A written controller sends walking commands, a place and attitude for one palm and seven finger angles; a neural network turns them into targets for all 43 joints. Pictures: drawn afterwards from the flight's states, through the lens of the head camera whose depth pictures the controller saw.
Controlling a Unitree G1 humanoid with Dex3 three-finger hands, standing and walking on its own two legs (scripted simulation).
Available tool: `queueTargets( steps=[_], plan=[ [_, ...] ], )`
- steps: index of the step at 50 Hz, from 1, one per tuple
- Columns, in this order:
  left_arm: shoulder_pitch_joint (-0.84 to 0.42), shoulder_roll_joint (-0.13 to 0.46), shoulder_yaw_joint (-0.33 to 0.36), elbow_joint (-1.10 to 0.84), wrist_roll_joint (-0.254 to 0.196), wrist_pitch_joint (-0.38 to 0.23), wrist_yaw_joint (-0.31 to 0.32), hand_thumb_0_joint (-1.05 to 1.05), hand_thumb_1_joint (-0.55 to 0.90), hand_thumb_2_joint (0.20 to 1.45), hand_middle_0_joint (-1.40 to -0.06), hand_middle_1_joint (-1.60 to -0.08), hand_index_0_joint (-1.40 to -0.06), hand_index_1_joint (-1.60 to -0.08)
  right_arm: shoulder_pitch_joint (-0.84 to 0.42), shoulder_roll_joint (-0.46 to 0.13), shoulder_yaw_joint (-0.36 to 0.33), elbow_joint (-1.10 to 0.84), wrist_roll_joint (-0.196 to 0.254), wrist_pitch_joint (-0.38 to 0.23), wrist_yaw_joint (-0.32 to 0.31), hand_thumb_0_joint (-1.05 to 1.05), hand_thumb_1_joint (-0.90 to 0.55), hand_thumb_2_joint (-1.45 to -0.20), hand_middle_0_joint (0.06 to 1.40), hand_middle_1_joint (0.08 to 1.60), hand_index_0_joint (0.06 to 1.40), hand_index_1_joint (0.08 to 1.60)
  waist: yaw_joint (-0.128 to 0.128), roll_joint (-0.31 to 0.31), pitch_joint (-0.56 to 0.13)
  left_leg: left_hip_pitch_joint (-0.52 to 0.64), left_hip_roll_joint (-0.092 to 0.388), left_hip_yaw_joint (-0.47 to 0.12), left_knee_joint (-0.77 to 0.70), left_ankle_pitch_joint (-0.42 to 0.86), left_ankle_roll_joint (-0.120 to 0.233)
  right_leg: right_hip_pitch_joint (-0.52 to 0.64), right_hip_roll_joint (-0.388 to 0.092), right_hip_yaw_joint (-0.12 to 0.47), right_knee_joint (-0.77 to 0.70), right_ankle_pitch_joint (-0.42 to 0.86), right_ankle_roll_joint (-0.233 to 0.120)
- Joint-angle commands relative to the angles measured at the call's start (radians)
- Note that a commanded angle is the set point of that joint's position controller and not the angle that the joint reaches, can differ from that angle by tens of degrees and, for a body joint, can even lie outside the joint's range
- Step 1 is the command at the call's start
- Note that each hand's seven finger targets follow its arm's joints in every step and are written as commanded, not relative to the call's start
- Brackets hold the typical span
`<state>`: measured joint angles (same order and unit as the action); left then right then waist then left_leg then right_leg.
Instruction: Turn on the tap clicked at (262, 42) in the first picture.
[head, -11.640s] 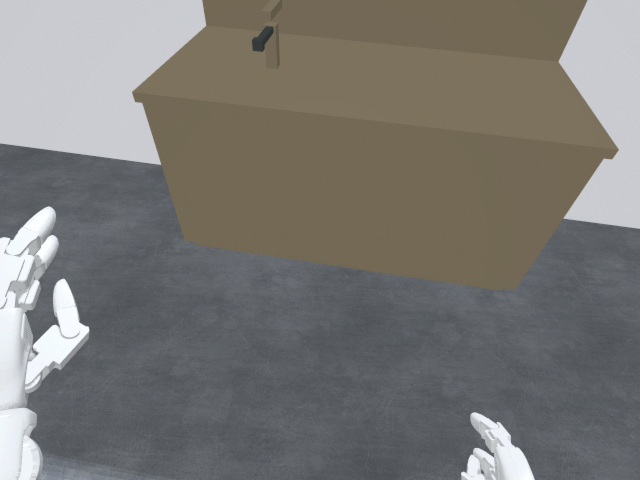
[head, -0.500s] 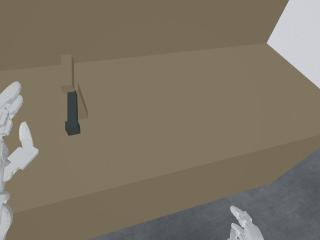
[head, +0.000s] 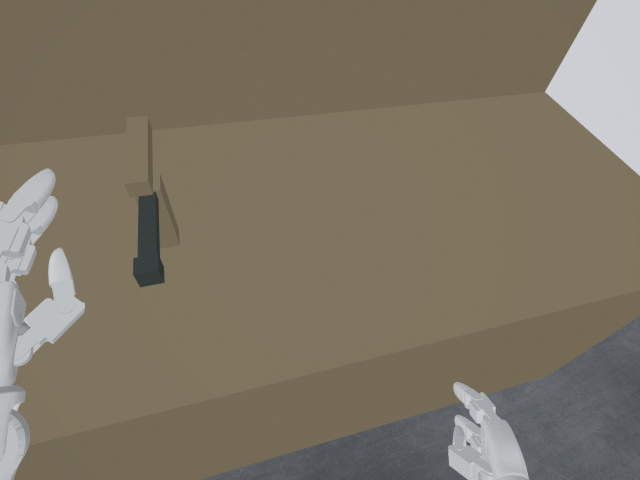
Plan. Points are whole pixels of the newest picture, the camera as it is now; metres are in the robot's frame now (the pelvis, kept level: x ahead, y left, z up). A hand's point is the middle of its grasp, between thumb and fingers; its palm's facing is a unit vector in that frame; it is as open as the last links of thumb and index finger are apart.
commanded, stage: look again from close up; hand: left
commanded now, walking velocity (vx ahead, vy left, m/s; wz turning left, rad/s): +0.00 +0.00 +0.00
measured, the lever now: (149, 270) +0.32 +0.25 +0.07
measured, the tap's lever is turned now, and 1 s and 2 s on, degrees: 0 0 0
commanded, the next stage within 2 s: shuffle to correct the standing spot in 0.26 s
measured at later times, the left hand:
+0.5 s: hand (108, 313) +0.22 +0.22 +0.16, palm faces +0.35 -0.86 -0.38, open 7.4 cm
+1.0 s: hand (161, 326) +0.21 +0.17 +0.16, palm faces +0.33 -0.85 -0.40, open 7.4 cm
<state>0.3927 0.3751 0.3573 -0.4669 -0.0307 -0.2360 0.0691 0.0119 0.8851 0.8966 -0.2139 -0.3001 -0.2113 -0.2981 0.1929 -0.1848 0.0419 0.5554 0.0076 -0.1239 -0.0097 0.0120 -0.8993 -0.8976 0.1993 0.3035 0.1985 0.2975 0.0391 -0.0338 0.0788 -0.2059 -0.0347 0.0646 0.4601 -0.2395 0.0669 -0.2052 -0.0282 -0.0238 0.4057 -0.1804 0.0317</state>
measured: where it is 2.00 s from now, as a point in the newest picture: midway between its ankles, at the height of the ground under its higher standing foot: outside the picture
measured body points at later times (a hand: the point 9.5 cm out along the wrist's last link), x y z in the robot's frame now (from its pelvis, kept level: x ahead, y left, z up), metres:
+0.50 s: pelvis +0.00 -0.02 +0.00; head +0.01 -0.01 +0.45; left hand +0.19 +0.26 +0.18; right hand +0.17 -0.25 -0.07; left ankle +0.01 +0.07 -0.74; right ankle +0.02 -0.14 -0.74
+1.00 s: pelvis -0.01 -0.07 +0.00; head +0.02 -0.06 +0.45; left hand +0.19 +0.21 +0.18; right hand +0.16 -0.30 -0.08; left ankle +0.01 +0.07 -0.74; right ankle +0.02 -0.14 -0.74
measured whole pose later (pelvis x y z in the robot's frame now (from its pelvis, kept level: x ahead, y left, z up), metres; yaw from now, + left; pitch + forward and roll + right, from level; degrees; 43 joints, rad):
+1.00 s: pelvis -0.01 -0.07 +0.00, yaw +0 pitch +1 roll -1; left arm 0.46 0.37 0.34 -0.48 -0.07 -0.17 0.09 0.01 0.88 0.90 -0.22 -0.30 -0.21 -0.30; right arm 0.22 -0.22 0.01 0.57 0.02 -0.11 -0.03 0.01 -0.90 -0.90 0.20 0.30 0.20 0.30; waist 0.01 0.02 0.03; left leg -0.27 0.06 0.03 0.49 -0.24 -0.01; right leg -0.25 0.07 -0.06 0.39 -0.16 -0.06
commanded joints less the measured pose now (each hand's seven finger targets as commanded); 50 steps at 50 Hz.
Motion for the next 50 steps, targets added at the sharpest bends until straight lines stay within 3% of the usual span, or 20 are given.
queueTargets(
  steps=[1,3,4,8,9,13,14,18,19,23,24,25,28,29,33,34,37,41,46,50],
  plan=[
    [-0.060,0.158,0.095,-0.224,-0.011,-0.060,0.022,0.000,0.900,0.900,-0.200,-0.300,-0.200,-0.300,-0.057,-0.136,-0.067,-0.155,0.005,-0.051,-0.022,0.000,-0.900,-0.900,0.200,0.300,0.200,0.300,-0.016,0.104,-0.196,0.021,0.138,-0.125,-0.108,0.196,-0.087,0.095,-0.041,0.035,-0.008,0.182,-0.060],
    [-0.048,0.183,0.122,-0.227,-0.009,-0.056,0.029,0.000,0.900,0.900,-0.200,-0.300,-0.200,-0.300,-0.075,-0.135,-0.063,-0.152,0.013,-0.050,-0.022,0.000,-0.900,-0.900,0.200,0.300,0.200,0.300,-0.015,0.106,-0.191,0.013,0.131,-0.122,-0.110,0.173,-0.085,0.093,-0.040,0.037,-0.014,0.172,-0.058],
    [-0.036,0.141,0.086,-0.198,-0.015,-0.058,0.024,0.000,0.900,0.900,-0.200,-0.300,-0.200,-0.300,-0.066,-0.134,-0.060,-0.150,0.004,-0.046,-0.024,0.000,-0.900,-0.900,0.200,0.300,0.200,0.300,-0.018,0.097,-0.191,0.005,0.131,-0.122,-0.109,0.151,-0.073,0.089,-0.044,0.040,-0.027,0.165,-0.059],
    [-0.029,0.186,0.127,-0.219,-0.014,-0.054,0.033,0.000,0.900,0.900,-0.200,-0.300,-0.200,-0.300,-0.074,-0.134,-0.063,-0.149,0.014,-0.048,-0.029,0.000,-0.900,-0.900,0.200,0.300,0.200,0.300,-0.018,0.099,-0.196,0.010,0.123,-0.122,-0.099,0.165,-0.070,0.092,-0.048,0.050,-0.026,0.186,-0.061],
    [-0.020,0.139,0.086,-0.189,-0.019,-0.056,0.026,0.000,0.900,0.900,-0.200,-0.300,-0.200,-0.300,-0.063,-0.137,-0.062,-0.146,0.005,-0.045,-0.030,0.000,-0.900,-0.900,0.200,0.300,0.200,0.300,-0.020,0.090,-0.195,0.009,0.124,-0.123,-0.100,0.153,-0.063,0.082,-0.049,0.051,-0.035,0.175,-0.063],
    [-0.025,0.184,0.124,-0.192,-0.017,-0.048,0.034,0.000,0.900,0.900,-0.200,-0.300,-0.200,-0.300,-0.076,-0.136,-0.065,-0.143,0.015,-0.047,-0.034,0.000,-0.900,-0.900,0.200,0.300,0.200,0.300,-0.019,0.083,-0.180,0.002,0.121,-0.121,-0.102,0.111,-0.056,0.070,-0.054,0.068,-0.050,0.150,-0.061],
    [-0.017,0.137,0.082,-0.162,-0.021,-0.049,0.029,0.000,0.900,0.900,-0.200,-0.300,-0.200,-0.300,-0.065,-0.139,-0.063,-0.141,0.006,-0.044,-0.036,0.000,-0.900,-0.900,0.200,0.300,0.200,0.300,-0.021,0.070,-0.180,-0.001,0.120,-0.120,-0.099,0.097,-0.049,0.064,-0.054,0.067,-0.059,0.138,-0.062],
    [-0.039,0.183,0.115,-0.194,-0.014,-0.044,0.037,0.000,0.900,0.900,-0.200,-0.300,-0.200,-0.300,-0.081,-0.138,-0.066,-0.139,0.017,-0.048,-0.038,0.000,-0.900,-0.900,0.200,0.300,0.200,0.300,-0.020,0.078,-0.176,0.006,0.120,-0.123,-0.105,0.081,-0.048,0.053,-0.052,0.080,-0.063,0.118,-0.062],
    [-0.030,0.144,0.084,-0.160,-0.022,-0.043,0.032,0.000,0.900,0.900,-0.200,-0.300,-0.200,-0.300,-0.068,-0.138,-0.062,-0.137,0.006,-0.046,-0.039,0.000,-0.900,-0.900,0.200,0.300,0.200,0.300,-0.021,0.054,-0.171,0.003,0.126,-0.127,-0.112,0.076,-0.047,0.045,-0.047,0.073,-0.070,0.108,-0.061],
    [-0.069,0.187,0.118,-0.219,-0.020,-0.043,0.036,0.000,0.900,0.900,-0.200,-0.300,-0.200,-0.300,-0.081,-0.131,-0.066,-0.146,0.016,-0.051,-0.038,0.000,-0.900,-0.900,0.200,0.300,0.200,0.300,-0.021,0.108,-0.177,0.030,0.146,-0.135,-0.131,0.130,-0.062,0.046,-0.028,0.058,-0.041,0.128,-0.056],
    [-0.061,0.147,0.083,-0.189,-0.026,-0.044,0.031,0.000,0.900,0.900,-0.200,-0.300,-0.200,-0.300,-0.069,-0.133,-0.065,-0.146,0.009,-0.049,-0.037,0.000,-0.900,-0.900,0.200,0.300,0.200,0.300,-0.022,0.104,-0.168,0.021,0.154,-0.134,-0.141,0.119,-0.059,0.037,-0.024,0.048,-0.045,0.115,-0.051],
    [-0.071,0.162,0.094,-0.207,-0.025,-0.044,0.032,0.000,0.900,0.900,-0.200,-0.300,-0.200,-0.300,-0.063,-0.131,-0.070,-0.152,0.010,-0.052,-0.036,0.000,-0.900,-0.900,0.200,0.300,0.200,0.300,-0.020,0.117,-0.168,0.021,0.162,-0.140,-0.145,0.112,-0.062,0.041,-0.022,0.051,-0.038,0.110,-0.052],
    [-0.045,0.188,0.124,-0.209,-0.025,-0.040,0.033,0.000,0.900,0.900,-0.200,-0.300,-0.200,-0.300,-0.076,-0.125,-0.068,-0.156,0.015,-0.052,-0.031,0.000,-0.900,-0.900,0.200,0.300,0.200,0.300,-0.017,0.114,-0.163,0.023,0.176,-0.137,-0.142,0.115,-0.063,0.036,-0.017,0.045,-0.035,0.110,-0.049],
    [-0.044,0.143,0.086,-0.183,-0.030,-0.039,0.026,0.000,0.900,0.900,-0.200,-0.300,-0.200,-0.300,-0.062,-0.130,-0.069,-0.150,0.008,-0.047,-0.029,0.000,-0.900,-0.900,0.200,0.300,0.200,0.300,-0.021,0.105,-0.165,0.009,0.178,-0.133,-0.143,0.098,-0.058,0.035,-0.014,0.039,-0.041,0.101,-0.047],
    [-0.022,0.184,0.122,-0.211,-0.033,-0.033,0.026,0.000,0.900,0.900,-0.200,-0.300,-0.200,-0.300,-0.070,-0.124,-0.072,-0.161,0.016,-0.049,-0.023,0.000,-0.900,-0.900,0.200,0.300,0.200,0.300,-0.019,0.105,-0.169,0.021,0.185,-0.126,-0.118,0.118,-0.058,0.023,-0.019,0.050,-0.038,0.124,-0.051],
    [-0.028,0.144,0.089,-0.196,-0.038,-0.033,0.020,0.000,0.900,0.900,-0.200,-0.300,-0.200,-0.300,-0.059,-0.129,-0.073,-0.157,0.008,-0.046,-0.023,0.000,-0.900,-0.900,0.200,0.300,0.200,0.300,-0.022,0.100,-0.172,0.007,0.184,-0.127,-0.121,0.097,-0.055,0.023,-0.017,0.050,-0.042,0.114,-0.049],
    [-0.029,0.168,0.108,-0.220,-0.040,-0.030,0.019,0.000,0.900,0.900,-0.200,-0.300,-0.200,-0.300,-0.053,-0.130,-0.082,-0.170,0.009,-0.050,-0.025,0.000,-0.900,-0.900,0.200,0.300,0.200,0.300,-0.020,0.114,-0.161,-0.002,0.190,-0.125,-0.103,0.063,-0.052,0.008,-0.025,0.076,-0.043,0.110,-0.058],
    [-0.026,0.185,0.125,-0.228,-0.046,-0.023,0.021,0.000,0.900,0.900,-0.200,-0.300,-0.200,-0.300,-0.056,-0.130,-0.086,-0.168,0.009,-0.051,-0.030,0.000,-0.900,-0.900,0.200,0.300,0.200,0.300,-0.019,0.086,-0.164,-0.015,0.185,-0.116,-0.082,0.007,-0.047,-0.006,-0.030,0.089,-0.061,0.074,-0.059],
    [0.006,0.176,0.117,-0.224,-0.045,-0.003,0.044,0.000,0.900,0.900,-0.200,-0.300,-0.200,-0.300,-0.056,-0.132,-0.080,-0.149,0.017,-0.049,-0.034,0.000,-0.900,-0.900,0.200,0.300,0.200,0.300,-0.021,0.057,-0.202,0.012,0.107,-0.087,0.008,-0.029,-0.041,-0.021,-0.088,0.178,-0.155,-0.031,-0.066],
    [0.026,0.183,0.113,-0.206,-0.039,0.020,0.058,0.000,0.900,0.900,-0.200,-0.300,-0.200,-0.300,-0.065,-0.140,-0.075,-0.136,0.022,-0.038,-0.042,0.000,-0.900,-0.900,0.200,0.300,0.200,0.300,-0.024,-0.003,-0.180,0.025,0.086,-0.092,0.059,-0.016,-0.035,-0.077,-0.125,0.209,-0.205,-0.100,-0.063]
  ],
)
